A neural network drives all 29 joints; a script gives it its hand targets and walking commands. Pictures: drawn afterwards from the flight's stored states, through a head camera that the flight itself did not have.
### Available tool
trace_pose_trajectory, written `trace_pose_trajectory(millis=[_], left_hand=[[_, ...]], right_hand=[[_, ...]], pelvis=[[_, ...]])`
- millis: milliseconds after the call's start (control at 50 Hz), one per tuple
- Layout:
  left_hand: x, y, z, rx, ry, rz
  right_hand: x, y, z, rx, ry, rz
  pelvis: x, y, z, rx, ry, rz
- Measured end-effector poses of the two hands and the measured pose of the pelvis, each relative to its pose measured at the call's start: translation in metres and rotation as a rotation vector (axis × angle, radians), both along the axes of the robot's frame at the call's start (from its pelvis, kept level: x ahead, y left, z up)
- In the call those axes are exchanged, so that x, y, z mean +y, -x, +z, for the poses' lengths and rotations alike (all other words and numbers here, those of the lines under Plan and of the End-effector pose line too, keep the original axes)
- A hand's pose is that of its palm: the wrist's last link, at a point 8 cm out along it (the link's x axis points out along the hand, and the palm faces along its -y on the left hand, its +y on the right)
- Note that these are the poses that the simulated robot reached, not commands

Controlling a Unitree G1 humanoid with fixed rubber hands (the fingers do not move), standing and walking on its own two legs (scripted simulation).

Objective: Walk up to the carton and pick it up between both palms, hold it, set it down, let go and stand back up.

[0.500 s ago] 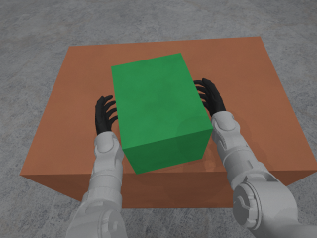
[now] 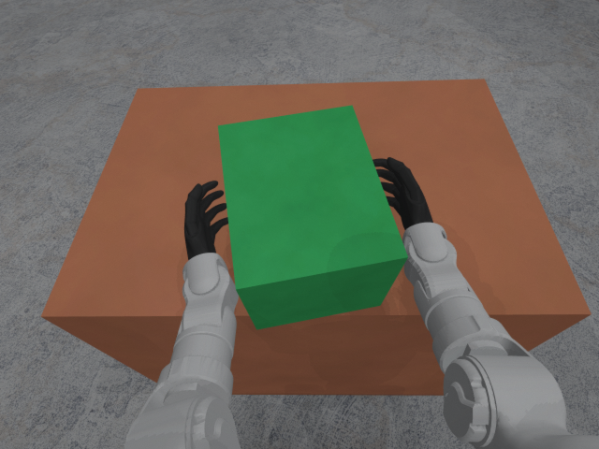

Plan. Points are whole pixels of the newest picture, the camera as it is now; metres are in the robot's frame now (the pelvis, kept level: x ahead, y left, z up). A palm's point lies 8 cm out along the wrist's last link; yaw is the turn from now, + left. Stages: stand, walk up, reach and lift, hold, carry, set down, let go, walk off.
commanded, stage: reach and lift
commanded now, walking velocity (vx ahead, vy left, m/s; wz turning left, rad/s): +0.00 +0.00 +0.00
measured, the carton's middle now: (303, 220) +0.45 +0.05 +0.01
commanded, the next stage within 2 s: none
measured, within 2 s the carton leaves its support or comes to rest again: neither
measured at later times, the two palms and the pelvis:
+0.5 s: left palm (206, 230) +0.39 +0.17 +0.07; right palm (423, 220) +0.42 -0.11 +0.06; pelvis +0.00 +0.00 +0.00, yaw +0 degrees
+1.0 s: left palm (163, 199) +0.38 +0.20 +0.14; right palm (415, 181) +0.42 -0.09 +0.14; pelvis +0.00 +0.01 +0.00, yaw +0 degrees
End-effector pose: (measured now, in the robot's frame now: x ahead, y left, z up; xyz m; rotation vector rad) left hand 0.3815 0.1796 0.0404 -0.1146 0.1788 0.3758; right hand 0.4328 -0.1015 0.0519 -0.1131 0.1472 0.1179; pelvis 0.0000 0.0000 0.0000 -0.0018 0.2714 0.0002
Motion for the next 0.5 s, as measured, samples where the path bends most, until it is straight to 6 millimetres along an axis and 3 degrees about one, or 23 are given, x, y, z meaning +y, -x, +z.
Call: trace_pose_trajectory(millis=[280,500], left_hand=[[-0.001,-0.005,0.005,0.033,-0.068,-0.039],[-0.010,-0.007,0.026,0.086,-0.131,-0.105]], right_hand=[[-0.002,0.001,-0.001,0.015,0.021,-0.017],[-0.013,0.013,0.005,0.069,0.004,-0.068]], pelvis=[[0.000,-0.002,0.000,0.004,0.000,0.000],[0.000,-0.002,0.000,0.004,0.000,0.000]])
